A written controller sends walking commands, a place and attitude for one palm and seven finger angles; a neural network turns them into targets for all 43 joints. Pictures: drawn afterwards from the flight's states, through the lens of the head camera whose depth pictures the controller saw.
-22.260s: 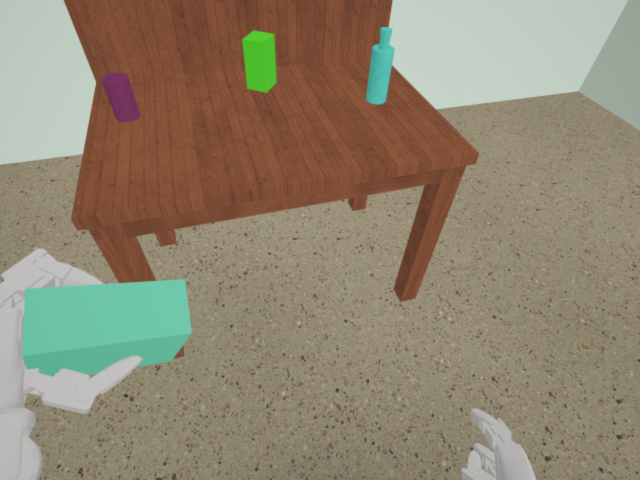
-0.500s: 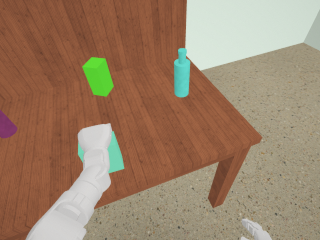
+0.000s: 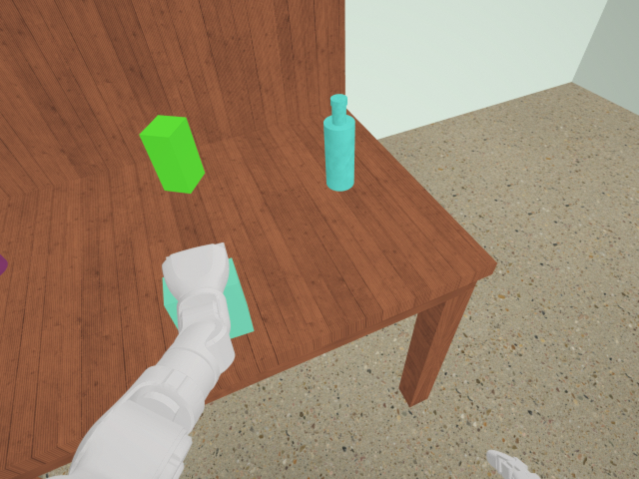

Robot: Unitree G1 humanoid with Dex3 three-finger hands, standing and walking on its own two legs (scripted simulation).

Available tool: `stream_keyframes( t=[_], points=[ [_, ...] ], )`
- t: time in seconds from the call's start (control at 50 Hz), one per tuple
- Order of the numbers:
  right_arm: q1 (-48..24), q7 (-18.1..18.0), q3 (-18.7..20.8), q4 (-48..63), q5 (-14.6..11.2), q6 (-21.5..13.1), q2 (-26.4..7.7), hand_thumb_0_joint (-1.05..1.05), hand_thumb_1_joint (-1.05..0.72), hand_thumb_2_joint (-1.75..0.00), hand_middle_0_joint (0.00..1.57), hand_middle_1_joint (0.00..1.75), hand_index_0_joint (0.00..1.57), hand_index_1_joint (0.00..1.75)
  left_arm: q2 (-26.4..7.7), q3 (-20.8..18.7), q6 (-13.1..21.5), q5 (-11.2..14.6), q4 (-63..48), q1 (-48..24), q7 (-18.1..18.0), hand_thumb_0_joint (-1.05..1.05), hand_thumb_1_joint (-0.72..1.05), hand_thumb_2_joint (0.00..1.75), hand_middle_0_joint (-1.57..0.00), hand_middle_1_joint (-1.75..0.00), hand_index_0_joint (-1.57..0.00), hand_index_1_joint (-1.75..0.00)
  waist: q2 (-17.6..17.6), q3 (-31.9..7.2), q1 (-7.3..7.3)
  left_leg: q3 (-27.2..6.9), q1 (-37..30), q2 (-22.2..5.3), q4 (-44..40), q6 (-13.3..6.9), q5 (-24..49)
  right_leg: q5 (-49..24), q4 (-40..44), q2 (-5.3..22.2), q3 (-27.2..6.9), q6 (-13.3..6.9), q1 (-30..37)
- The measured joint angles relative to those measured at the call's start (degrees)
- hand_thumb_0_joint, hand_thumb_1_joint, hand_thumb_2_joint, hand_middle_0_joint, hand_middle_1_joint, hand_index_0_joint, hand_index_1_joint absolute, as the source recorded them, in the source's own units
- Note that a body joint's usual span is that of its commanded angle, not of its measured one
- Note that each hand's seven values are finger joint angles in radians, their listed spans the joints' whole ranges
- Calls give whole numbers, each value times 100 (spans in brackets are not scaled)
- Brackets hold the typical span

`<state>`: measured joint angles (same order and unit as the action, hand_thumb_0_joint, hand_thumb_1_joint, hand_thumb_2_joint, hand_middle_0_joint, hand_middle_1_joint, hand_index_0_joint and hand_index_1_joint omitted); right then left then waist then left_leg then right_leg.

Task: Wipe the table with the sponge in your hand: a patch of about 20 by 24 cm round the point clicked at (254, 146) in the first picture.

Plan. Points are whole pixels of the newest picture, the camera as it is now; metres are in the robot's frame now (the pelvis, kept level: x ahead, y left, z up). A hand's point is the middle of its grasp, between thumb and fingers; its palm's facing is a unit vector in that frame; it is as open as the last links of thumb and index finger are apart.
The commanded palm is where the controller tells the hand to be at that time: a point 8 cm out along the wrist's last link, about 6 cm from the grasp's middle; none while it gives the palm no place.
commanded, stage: wipe forward along the third lane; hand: left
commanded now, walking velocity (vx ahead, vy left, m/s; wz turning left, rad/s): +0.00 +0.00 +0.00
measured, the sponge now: (214, 313) +0.36 +0.20 -0.04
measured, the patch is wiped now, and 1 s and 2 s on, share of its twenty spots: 0.65 0.85 1.00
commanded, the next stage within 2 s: wipe back along the third lane in 1.56 s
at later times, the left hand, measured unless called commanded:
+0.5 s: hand (209, 273) +0.41 +0.21 +0.01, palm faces -0.11 +0.03 -0.99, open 9.9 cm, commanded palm +0.41 +0.20 +0.04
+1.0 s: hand (205, 242) +0.47 +0.23 +0.01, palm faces -0.13 +0.01 -0.99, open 9.9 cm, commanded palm +0.46 +0.23 +0.04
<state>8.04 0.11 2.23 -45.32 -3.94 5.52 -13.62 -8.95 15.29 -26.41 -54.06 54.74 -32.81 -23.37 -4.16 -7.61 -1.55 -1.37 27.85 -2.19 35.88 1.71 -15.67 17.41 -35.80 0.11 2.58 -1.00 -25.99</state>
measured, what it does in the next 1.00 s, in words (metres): stands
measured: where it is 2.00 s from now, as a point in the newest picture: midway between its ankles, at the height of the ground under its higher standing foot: outside the picture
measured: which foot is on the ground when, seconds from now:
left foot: down 0.00-1.00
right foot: down 0.00-1.00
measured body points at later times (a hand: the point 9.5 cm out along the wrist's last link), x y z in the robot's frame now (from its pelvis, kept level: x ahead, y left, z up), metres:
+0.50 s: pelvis -0.03 -0.01 -0.02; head +0.02 -0.03 +0.43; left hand +0.41 +0.20 +0.06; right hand +0.06 -0.27 -0.16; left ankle +0.02 +0.14 -0.72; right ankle +0.00 -0.11 -0.72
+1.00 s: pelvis -0.03 +0.00 -0.03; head +0.06 -0.01 +0.41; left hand +0.47 +0.23 +0.06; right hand -0.03 -0.27 -0.16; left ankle +0.02 +0.14 -0.72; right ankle +0.00 -0.11 -0.72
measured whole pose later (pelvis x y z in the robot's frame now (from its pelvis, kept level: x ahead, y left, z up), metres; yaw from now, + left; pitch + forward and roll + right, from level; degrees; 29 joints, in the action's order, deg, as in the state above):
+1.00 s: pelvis -0.03 +0.00 -0.03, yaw -4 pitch +19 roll -2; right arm 18.4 -0.6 0.2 -44.8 -2.9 -1.2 -15.2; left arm -26.7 1.9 -21.8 -58.3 77.7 -59.2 -18.5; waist -4.0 -8.9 8.4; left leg -2.6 50.8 -4.0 49.3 0.9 -18.4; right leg 17.3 -46.0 -3.0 1.7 -1.3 -48.4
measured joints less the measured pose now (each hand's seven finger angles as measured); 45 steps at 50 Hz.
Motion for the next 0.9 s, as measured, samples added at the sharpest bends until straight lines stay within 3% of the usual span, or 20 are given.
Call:
stream_keyframes(
  t=[0.18,0.36,0.64,0.9],
  points=[
    [28,-91,-36,-80,60,-78,3,1,-91,-90,20,30,20,30,-27,-247,149,-142,670,-569,177,3,-48,105,-78,-134,-75,-137,10,-52,69,-34,317,7,136,4,10,19,-174,7,29,-15,-324],
    [210,-124,-67,-68,91,-173,-10,1,-91,-90,20,30,20,30,-280,-569,294,-209,1188,-1075,124,2,-53,109,-81,-131,-78,-136,21,-114,255,-41,828,-42,439,-10,-21,25,-463,-43,25,-40,-841],
    [636,-194,-96,-87,61,-466,-150,1,-91,-90,20,30,20,30,-985,-923,346,-176,1899,-1957,136,2,-54,110,-82,-131,-79,-135,53,-76,690,-57,1596,-90,885,-95,-82,-30,-847,-142,-35,-64,-1629],
    [972,-115,-176,-40,84,-671,-182,1,-91,-90,20,30,20,30,-1612,-1281,427,-331,2302,-2532,368,2,-55,111,-82,-131,-79,-136,23,-108,956,-122,2156,-154,1265,-126,-224,-29,-1018,-284,-78,-49,-2135]
  ],
)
